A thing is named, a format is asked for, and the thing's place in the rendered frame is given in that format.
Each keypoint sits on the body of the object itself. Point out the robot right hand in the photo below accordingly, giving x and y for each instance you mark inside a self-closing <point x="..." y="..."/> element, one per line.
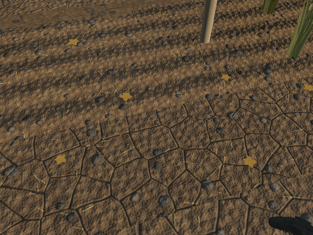
<point x="295" y="225"/>

